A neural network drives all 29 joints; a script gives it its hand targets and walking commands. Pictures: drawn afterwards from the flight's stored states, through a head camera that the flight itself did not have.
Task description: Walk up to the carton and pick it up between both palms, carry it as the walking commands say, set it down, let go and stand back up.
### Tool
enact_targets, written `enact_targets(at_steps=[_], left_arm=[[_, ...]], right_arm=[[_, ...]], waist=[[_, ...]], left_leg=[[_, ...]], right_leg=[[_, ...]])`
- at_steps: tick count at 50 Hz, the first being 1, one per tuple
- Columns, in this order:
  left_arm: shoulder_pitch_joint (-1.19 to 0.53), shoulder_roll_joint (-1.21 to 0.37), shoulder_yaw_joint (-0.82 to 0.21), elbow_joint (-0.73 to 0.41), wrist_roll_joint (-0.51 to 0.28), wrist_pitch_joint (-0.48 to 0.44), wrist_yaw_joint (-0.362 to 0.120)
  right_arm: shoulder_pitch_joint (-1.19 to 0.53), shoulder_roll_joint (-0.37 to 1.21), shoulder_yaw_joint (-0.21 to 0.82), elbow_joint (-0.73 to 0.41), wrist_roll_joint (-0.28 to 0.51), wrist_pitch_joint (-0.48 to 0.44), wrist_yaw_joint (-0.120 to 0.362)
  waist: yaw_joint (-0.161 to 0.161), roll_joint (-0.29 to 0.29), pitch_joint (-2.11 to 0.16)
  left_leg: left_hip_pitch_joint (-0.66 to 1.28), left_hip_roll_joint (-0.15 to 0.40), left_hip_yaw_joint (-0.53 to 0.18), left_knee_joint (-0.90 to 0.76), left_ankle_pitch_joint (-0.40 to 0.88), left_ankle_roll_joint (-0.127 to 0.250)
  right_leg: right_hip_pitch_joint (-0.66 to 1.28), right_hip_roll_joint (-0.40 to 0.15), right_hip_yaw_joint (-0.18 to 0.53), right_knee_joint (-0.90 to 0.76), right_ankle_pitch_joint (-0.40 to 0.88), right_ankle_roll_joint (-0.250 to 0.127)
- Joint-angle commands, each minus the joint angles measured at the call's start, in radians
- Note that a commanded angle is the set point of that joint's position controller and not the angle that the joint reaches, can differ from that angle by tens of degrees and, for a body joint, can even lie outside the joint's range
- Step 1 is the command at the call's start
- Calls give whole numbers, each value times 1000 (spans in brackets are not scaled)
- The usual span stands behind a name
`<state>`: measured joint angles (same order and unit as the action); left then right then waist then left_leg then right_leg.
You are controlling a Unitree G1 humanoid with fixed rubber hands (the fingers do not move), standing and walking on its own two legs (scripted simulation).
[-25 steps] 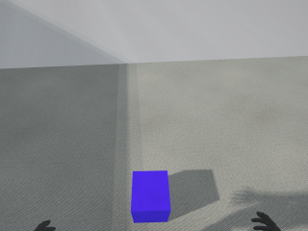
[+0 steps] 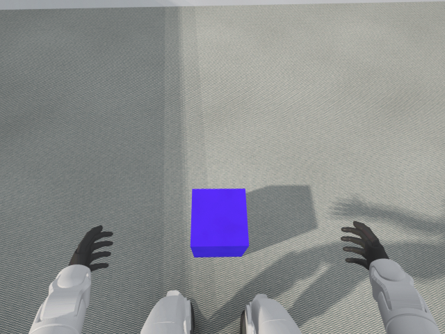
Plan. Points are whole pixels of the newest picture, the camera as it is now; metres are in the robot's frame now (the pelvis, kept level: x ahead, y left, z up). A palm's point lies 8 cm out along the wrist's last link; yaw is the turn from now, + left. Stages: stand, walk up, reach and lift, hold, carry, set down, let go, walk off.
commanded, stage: reach and lift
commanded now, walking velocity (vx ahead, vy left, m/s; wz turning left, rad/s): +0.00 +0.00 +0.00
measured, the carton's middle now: (218, 224) +0.44 -0.01 -0.61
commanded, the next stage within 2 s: none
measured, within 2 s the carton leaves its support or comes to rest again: neither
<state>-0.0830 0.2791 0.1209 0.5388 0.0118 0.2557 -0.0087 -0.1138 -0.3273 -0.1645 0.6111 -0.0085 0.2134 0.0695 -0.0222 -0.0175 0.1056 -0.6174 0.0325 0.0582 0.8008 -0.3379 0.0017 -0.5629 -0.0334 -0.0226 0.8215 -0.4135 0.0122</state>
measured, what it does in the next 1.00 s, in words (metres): lowers itself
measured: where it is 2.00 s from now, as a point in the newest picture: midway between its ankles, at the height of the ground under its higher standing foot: outside the picture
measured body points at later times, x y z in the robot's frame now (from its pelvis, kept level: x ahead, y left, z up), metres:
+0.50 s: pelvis -0.06 -0.01 -0.05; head +0.17 +0.00 +0.34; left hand +0.37 +0.21 -0.15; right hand +0.37 -0.23 -0.14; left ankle +0.03 +0.12 -0.70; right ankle +0.00 -0.13 -0.70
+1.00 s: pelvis -0.05 -0.01 -0.07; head +0.27 +0.00 +0.24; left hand +0.47 +0.16 -0.20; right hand +0.48 -0.18 -0.19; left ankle +0.03 +0.12 -0.70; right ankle +0.00 -0.13 -0.70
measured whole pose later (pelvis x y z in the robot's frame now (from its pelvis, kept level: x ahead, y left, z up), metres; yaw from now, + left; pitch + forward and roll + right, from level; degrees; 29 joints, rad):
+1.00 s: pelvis -0.05 -0.01 -0.07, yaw -1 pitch +45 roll -1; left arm -1.15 0.13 0.36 0.85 0.12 0.10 0.11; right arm -1.15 -0.18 -0.37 0.88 -0.09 0.08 -0.04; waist 0.00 0.00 0.00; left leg -1.54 0.05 0.04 0.99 -0.23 0.00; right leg -1.50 -0.02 -0.03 1.04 -0.32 0.00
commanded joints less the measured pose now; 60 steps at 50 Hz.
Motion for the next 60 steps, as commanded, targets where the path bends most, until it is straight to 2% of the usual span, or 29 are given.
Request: enact_targets(at_steps=[1,5,10,17,28,34,42,46,50,54,60], left_arm=[[-104,95,28,-62,-17,-14,19],[-232,97,49,-41,-11,-3,25],[-417,90,63,-20,-10,19,28],[-684,74,91,42,-2,26,36],[-987,40,124,185,16,-64,74],[-1130,1,146,233,16,-114,89],[-1285,-41,204,238,65,-155,116],[-1262,-67,233,239,97,-164,121],[-1239,-92,254,179,122,-176,113],[-1213,-107,269,154,135,-180,101],[-1246,-103,270,233,121,-187,95]], right_arm=[[-99,-141,-41,-55,9,-9,-11],[-251,-125,-41,-54,6,5,-27],[-437,-97,-36,-34,9,33,-44],[-670,-62,-62,38,2,42,-61],[-962,-28,-101,148,24,-37,-99],[-1083,3,-126,165,9,-85,-113],[-1252,15,-182,174,-44,-133,-118],[-1239,34,-203,188,-76,-143,-117],[-1202,64,-217,146,-103,-155,-113],[-1179,87,-222,118,-119,-160,-107],[-1234,104,-216,182,-118,-158,-115]], waist=[[-6,35,-419],[6,3,-467],[13,-11,-517],[4,11,-627],[0,52,-889],[0,37,-989],[15,32,-1100],[16,22,-1172],[18,30,-1230],[21,31,-1193],[19,4,-1049]], left_leg=[[368,-65,-96,18,494,-38],[232,-69,-81,37,371,-27],[107,-68,-66,48,225,-20],[-12,-74,-55,86,158,-20],[-105,-93,-59,151,261,-27],[-155,-103,-64,165,330,-27],[-147,-108,-76,193,443,-21],[-131,-111,-76,216,543,-22],[-122,-108,-76,238,636,-26],[-192,-106,-73,256,602,-30],[-483,-113,-52,356,371,-32]], right_leg=[[-171,87,-13,-48,353,10],[-194,80,-1,-24,302,12],[-210,75,6,-9,198,12],[-273,80,0,20,143,19],[-412,105,-9,73,234,24],[-458,116,-1,98,288,27],[-546,135,2,128,352,23],[-542,142,-1,151,454,19],[-554,143,-1,168,552,16],[-598,137,0,181,540,17],[-740,132,5,291,355,24]])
